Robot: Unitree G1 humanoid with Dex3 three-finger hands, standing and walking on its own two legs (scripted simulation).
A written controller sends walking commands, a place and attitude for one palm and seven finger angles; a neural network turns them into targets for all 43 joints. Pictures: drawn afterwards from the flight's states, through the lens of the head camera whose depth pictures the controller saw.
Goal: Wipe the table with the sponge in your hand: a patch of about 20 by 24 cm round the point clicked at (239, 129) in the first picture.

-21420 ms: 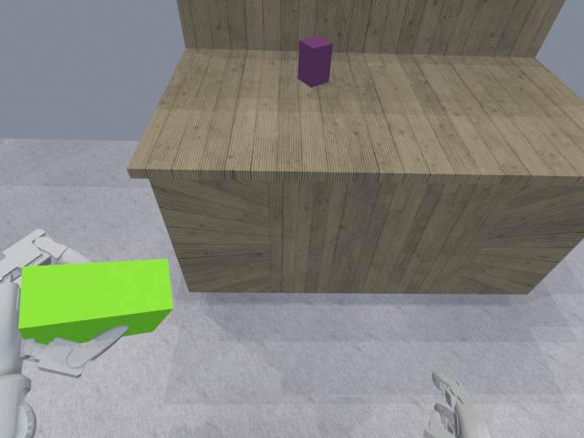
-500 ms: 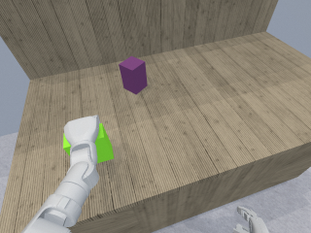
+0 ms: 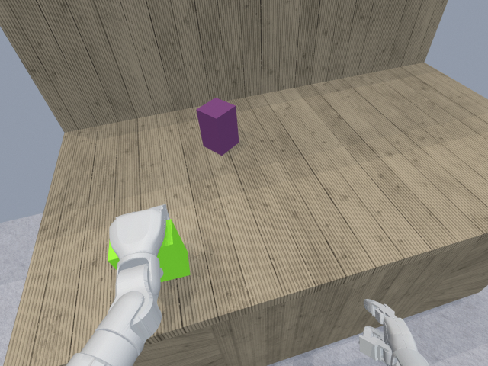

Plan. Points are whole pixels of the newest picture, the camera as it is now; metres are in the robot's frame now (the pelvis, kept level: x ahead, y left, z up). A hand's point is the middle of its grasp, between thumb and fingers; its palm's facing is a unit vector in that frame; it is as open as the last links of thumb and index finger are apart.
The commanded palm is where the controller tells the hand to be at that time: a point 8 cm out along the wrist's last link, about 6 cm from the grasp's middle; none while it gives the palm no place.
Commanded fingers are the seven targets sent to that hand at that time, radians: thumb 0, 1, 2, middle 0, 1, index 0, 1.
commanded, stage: wipe back along the middle lane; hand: left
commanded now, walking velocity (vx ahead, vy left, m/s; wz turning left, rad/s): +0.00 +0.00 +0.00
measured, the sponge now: (156, 260) +0.30 +0.22 -0.02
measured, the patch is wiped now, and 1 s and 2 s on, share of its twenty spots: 0.80 0.80 0.90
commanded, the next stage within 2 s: slide across to the third lane in 0.56 s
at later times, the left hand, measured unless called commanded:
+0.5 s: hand (152, 254) +0.29 +0.21 +0.03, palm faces +0.01 -0.05 -1.00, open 9.3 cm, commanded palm +0.25 +0.19 +0.05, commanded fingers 0.00 0.10 1.30 -1.20 -1.60 -1.20 -1.60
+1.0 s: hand (159, 251) +0.29 +0.20 +0.03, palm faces -0.03 -0.04 -1.00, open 9.3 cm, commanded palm +0.27 +0.16 +0.07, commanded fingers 0.00 0.10 1.30 -1.20 -1.60 -1.20 -1.60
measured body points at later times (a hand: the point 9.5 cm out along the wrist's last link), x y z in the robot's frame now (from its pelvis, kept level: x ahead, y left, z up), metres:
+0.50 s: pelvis -0.01 -0.01 +0.00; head -0.02 -0.04 +0.45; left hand +0.28 +0.21 +0.08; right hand +0.19 -0.24 -0.10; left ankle -0.02 +0.13 -0.73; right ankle +0.00 -0.14 -0.73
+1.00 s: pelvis -0.02 -0.01 +0.00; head -0.02 -0.04 +0.45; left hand +0.29 +0.20 +0.08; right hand +0.20 -0.23 -0.10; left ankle -0.02 +0.13 -0.73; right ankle +0.00 -0.14 -0.73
